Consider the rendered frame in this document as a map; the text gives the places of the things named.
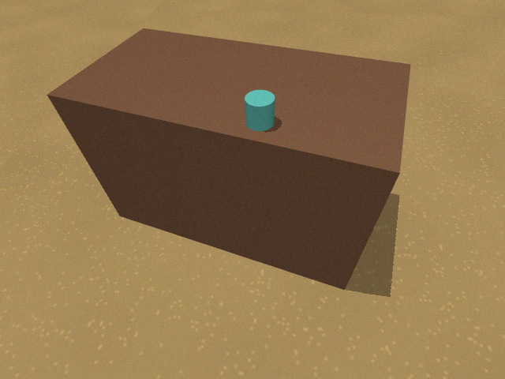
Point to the can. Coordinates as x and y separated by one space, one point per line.
260 110

